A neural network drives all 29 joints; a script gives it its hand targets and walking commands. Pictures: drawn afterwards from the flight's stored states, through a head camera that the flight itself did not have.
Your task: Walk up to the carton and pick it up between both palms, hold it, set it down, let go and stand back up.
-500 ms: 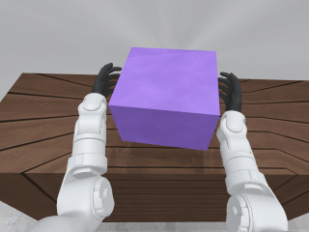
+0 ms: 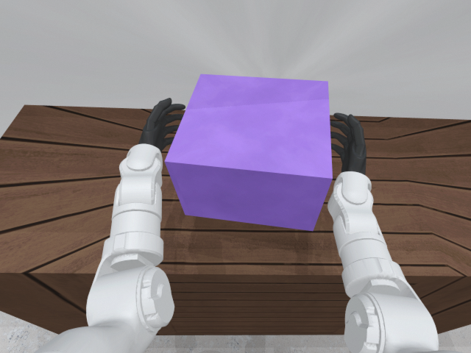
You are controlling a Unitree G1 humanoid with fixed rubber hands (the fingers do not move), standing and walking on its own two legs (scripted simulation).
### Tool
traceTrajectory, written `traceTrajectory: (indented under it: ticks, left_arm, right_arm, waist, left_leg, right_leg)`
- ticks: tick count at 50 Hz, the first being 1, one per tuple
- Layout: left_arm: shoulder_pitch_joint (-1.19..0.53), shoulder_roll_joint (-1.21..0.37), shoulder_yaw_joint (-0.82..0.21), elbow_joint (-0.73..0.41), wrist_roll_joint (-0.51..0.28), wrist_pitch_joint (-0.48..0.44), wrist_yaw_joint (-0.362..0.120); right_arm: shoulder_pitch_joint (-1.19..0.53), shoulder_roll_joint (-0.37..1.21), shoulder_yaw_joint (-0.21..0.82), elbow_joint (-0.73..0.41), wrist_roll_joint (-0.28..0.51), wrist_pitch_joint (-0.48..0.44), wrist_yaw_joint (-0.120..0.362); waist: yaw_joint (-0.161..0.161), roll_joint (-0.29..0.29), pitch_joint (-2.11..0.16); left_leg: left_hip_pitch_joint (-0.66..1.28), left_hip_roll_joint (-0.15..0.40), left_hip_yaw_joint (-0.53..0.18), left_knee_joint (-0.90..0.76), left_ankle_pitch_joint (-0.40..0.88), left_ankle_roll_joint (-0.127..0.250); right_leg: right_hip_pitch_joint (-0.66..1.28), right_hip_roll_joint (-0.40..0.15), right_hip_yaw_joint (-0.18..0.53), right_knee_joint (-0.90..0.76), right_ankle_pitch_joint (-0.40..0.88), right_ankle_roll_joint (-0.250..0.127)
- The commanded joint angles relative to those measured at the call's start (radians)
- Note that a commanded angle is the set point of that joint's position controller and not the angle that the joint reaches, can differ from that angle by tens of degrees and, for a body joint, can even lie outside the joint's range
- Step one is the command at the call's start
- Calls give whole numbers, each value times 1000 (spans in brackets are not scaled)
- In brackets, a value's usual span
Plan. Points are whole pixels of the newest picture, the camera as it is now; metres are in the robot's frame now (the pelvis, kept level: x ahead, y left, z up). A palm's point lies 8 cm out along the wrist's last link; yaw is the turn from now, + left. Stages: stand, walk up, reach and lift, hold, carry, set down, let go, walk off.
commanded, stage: set down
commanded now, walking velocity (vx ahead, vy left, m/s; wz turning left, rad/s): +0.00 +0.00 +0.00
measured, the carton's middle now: (254, 149) +0.44 -0.03 +0.07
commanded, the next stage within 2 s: none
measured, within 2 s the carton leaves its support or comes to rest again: neither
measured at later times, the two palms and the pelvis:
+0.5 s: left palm (156, 146) +0.42 +0.15 +0.10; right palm (349, 174) +0.36 -0.18 +0.10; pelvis +0.00 +0.00 +0.00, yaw +0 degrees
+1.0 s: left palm (152, 142) +0.46 +0.17 +0.07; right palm (328, 169) +0.39 -0.16 +0.07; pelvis +0.02 +0.01 +0.00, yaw +0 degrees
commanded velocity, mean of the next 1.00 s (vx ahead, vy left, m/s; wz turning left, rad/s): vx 0.00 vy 0.00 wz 0.00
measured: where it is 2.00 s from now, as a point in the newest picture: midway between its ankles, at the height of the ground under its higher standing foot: outside the picture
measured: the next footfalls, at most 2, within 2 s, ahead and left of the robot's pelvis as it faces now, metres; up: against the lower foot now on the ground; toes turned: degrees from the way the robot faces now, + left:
none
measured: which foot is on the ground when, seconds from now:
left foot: down 0.00-1.00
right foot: down 0.00-1.00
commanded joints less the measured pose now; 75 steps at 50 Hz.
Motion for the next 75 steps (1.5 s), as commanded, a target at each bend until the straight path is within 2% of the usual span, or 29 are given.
traceTrajectory:
  ticks: [1, 11, 15, 16, 20, 21, 24, 25, 26, 27, 29, 34, 35, 37, 38, 40, 42, 44, 47, 51, 56, 57, 63, 65, 67, 69, 71, 73, 75]
  left_arm:
    - [-462, -354, -291, 121, -37, -67, -105]
    - [-587, -372, -323, 163, -77, -123, -100]
    - [-656, -356, -276, 252, -76, -158, -108]
    - [-673, -366, -284, 269, -79, -161, -105]
    - [-687, -340, -252, 322, -72, -170, -108]
    - [-680, -301, -201, 371, -50, -172, -117]
    - [-721, -319, -215, 362, -55, -190, -112]
    - [-702, -317, -196, 373, -60, -204, -112]
    - [-726, -307, -195, 376, -56, -209, -117]
    - [-700, -299, -150, 413, -32, -191, -130]
    - [-701, -288, -145, 401, -34, -190, -129]
    - [-689, -325, -186, 390, -44, -210, -132]
    - [-681, -312, -195, 373, -41, -212, -130]
    - [-684, -303, -171, 384, -19, -205, -140]
    - [-639, -294, -145, 401, -11, -197, -148]
    - [-641, -314, -180, 397, -18, -191, -144]
    - [-634, -307, -179, 374, -18, -199, -138]
    - [-650, -326, -226, 349, -36, -209, -125]
    - [-648, -323, -245, 361, -50, -225, -123]
    - [-699, -336, -266, 398, -46, -237, -112]
    - [-677, -399, -331, 403, -62, -251, -80]
    - [-692, -375, -316, 408, -58, -265, -70]
    - [-691, -407, -339, 461, -63, -295, -28]
    - [-694, -392, -294, 483, -38, -300, -37]
    - [-666, -378, -265, 537, -15, -301, -43]
    - [-697, -338, -234, 574, -16, -307, -55]
    - [-704, -381, -278, 527, -28, -335, -45]
    - [-678, -358, -219, 585, 3, -332, -56]
    - [-712, -350, -197, 624, 1, -344, -70]
  right_arm:
    - [-562, 494, 287, -89, -82, -69, 110]
    - [-624, 485, 194, -76, -122, -86, 116]
    - [-642, 528, 151, -32, -154, -67, 116]
    - [-652, 491, 116, -5, -168, -70, 118]
    - [-688, 501, 87, -23, -176, -61, 119]
    - [-691, 512, 84, -22, -184, -45, 118]
    - [-702, 501, 54, -31, -191, -38, 125]
    - [-691, 524, 69, -12, -202, -43, 124]
    - [-668, 533, 50, 10, -213, -29, 119]
    - [-678, 537, 52, -6, -218, -20, 123]
    - [-684, 519, 42, -30, -209, -10, 127]
    - [-659, 553, 38, -10, -216, -40, 112]
    - [-655, 567, 56, 8, -225, -44, 108]
    - [-609, 554, 35, 45, -247, -34, 103]
    - [-594, 567, 49, 45, -236, -29, 99]
    - [-587, 566, 47, 49, -234, -42, 93]
    - [-622, 563, 45, 29, -234, -55, 96]
    - [-602, 573, 58, 75, -225, -85, 91]
    - [-607, 576, 58, 89, -240, -120, 72]
    - [-655, 581, 18, 104, -247, -135, 74]
    - [-665, 502, -33, 178, -259, -218, 82]
    - [-676, 524, -43, 176, -276, -224, 79]
    - [-712, 462, -83, 275, -292, -289, 101]
    - [-693, 468, -110, 299, -305, -291, 95]
    - [-719, 502, -58, 252, -281, -285, 97]
    - [-740, 494, -55, 211, -283, -272, 93]
    - [-712, 513, -75, 236, -280, -283, 90]
    - [-681, 521, -78, 301, -284, -267, 98]
    - [-700, 537, -73, 234, -299, -244, 100]
  waist:
    - [-54, 11, -417]
    - [-89, 21, -468]
    - [-72, -1, -436]
    - [-109, 11, -417]
    - [-85, 13, -412]
    - [-59, -15, -388]
    - [-89, 11, -402]
    - [-66, -7, -429]
    - [-89, 2, -417]
    - [-66, -23, -356]
    - [-79, -10, -380]
    - [-117, 2, -465]
    - [-106, 14, -474]
    - [-124, 13, -430]
    - [-106, 9, -383]
    - [-140, 34, -400]
    - [-119, 26, -449]
    - [-131, 75, -513]
    - [-150, 62, -545]
    - [-143, 94, -572]
    - [-188, 160, -646]
    - [-163, 153, -669]
    - [-176, 181, -686]
    - [-159, 161, -652]
    - [-104, 145, -670]
    - [-110, 95, -665]
    - [-152, 130, -730]
    - [-127, 126, -649]
    - [-98, 91, -646]
  left_leg:
    - [-71, -21, 73, 8, 315, -22]
    - [-66, -5, 55, 8, 326, -46]
    - [-159, -14, 69, -40, 173, -15]
    - [-147, -6, 52, -40, 184, -32]
    - [-177, 2, 56, -68, 129, -8]
    - [-195, -9, 75, -71, 70, 5]
    - [-219, -6, 64, -72, 89, -4]
    - [-228, -11, 68, -70, 102, 4]
    - [-227, -12, 68, -73, 97, 7]
    - [-230, -10, 73, -90, 46, 14]
    - [-218, -6, 70, -85, 61, 15]
    - [-200, -12, 55, -29, 226, -11]
    - [-205, -8, 61, -20, 273, -21]
    - [-212, -7, 63, -32, 248, -22]
    - [-224, -13, 68, -28, 232, -9]
    - [-202, -4, 57, -2, 304, -30]
    - [-180, -2, 59, 12, 338, -34]
    - [-150, 9, 52, 69, 506, -71]
    - [-183, 11, 55, 71, 504, -69]
    - [-169, 17, 51, 80, 503, -77]
    - [47, 63, 16, 158, 795, -143]
    - [53, 64, 13, 176, 819, -138]
    - [100, 101, -11, 207, 947, -179]
    - [61, 76, 6, 203, 870, -161]
    - [-29, 61, 27, 190, 812, -146]
    - [-112, 35, 34, 155, 635, -106]
    - [-89, 45, 10, 167, 694, -122]
    - [-118, 33, 23, 171, 670, -116]
    - [-207, 13, 45, 131, 521, -85]
  right_leg:
    - [377, 7, -34, 32, 709, 63]
    - [287, 29, -50, 15, 575, 54]
    - [309, 13, -31, 6, 527, 60]
    - [261, 20, -43, 2, 454, 55]
    - [283, 17, -36, -7, 426, 47]
    - [289, 5, -18, -17, 418, 54]
    - [296, 9, -20, 1, 431, 54]
    - [324, 3, -14, 2, 471, 55]
    - [338, -3, -10, 14, 496, 59]
    - [331, -3, -4, -2, 468, 72]
    - [323, -1, -15, 4, 446, 65]
    - [327, 2, -10, 38, 643, 67]
    - [326, 3, -13, 51, 674, 68]
    - [362, 4, -9, 48, 673, 65]
    - [359, -5, 0, 49, 699, 73]
    - [325, 1, -9, 61, 723, 63]
    - [310, 9, -11, 50, 714, 63]
    - [237, 24, -26, 71, 733, 57]
    - [277, 19, -24, 79, 807, 54]
    - [200, 27, -37, 60, 699, 40]
    - [-32, 78, -81, 13, 534, 23]
    - [-58, 75, -81, 10, 498, 16]
    - [-195, 80, -103, -37, 383, -10]
    - [-163, 77, -92, -31, 411, -7]
    - [-71, 65, -72, -20, 487, -1]
    - [9, 48, -46, -4, 569, 10]
    - [-29, 54, -60, 9, 568, 2]
    - [-25, 50, -54, 21, 549, 7]
    - [60, 33, -32, 22, 589, 14]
